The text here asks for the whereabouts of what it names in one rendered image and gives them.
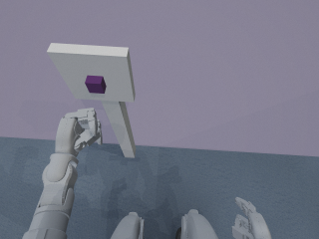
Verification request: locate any right robot thigh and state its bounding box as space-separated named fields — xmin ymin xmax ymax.
xmin=181 ymin=213 xmax=218 ymax=239

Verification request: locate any left robot hand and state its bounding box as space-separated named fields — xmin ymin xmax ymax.
xmin=55 ymin=108 xmax=103 ymax=157

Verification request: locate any left robot forearm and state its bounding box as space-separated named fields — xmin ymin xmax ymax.
xmin=22 ymin=152 xmax=79 ymax=239

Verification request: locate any left robot shin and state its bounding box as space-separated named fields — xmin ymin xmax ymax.
xmin=129 ymin=212 xmax=139 ymax=216

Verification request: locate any button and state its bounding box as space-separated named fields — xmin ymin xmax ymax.
xmin=85 ymin=75 xmax=107 ymax=94

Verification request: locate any right robot hand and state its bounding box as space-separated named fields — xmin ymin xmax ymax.
xmin=231 ymin=197 xmax=272 ymax=239

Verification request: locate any panel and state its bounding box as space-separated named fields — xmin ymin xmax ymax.
xmin=47 ymin=43 xmax=136 ymax=158

